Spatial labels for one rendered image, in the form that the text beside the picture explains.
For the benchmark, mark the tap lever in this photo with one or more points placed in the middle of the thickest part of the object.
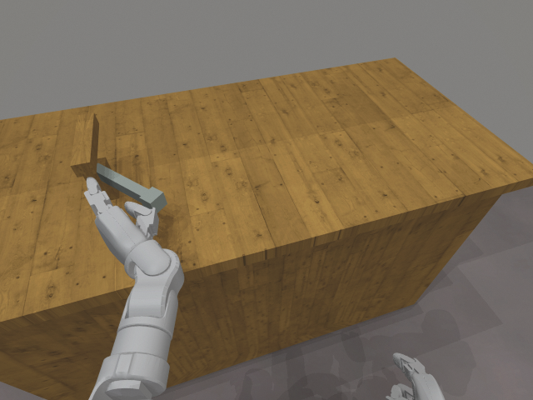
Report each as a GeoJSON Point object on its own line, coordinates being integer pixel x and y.
{"type": "Point", "coordinates": [150, 198]}

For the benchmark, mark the counter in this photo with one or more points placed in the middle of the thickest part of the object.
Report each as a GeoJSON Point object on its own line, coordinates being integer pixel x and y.
{"type": "Point", "coordinates": [298, 205]}

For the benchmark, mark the left robot hand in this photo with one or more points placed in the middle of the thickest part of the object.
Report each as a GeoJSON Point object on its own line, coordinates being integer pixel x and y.
{"type": "Point", "coordinates": [119, 233]}

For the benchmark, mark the left robot forearm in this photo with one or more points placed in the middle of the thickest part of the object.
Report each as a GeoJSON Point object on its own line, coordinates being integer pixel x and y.
{"type": "Point", "coordinates": [137, 368]}

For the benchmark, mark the right robot hand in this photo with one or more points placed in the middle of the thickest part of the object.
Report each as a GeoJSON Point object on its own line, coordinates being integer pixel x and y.
{"type": "Point", "coordinates": [424, 386]}

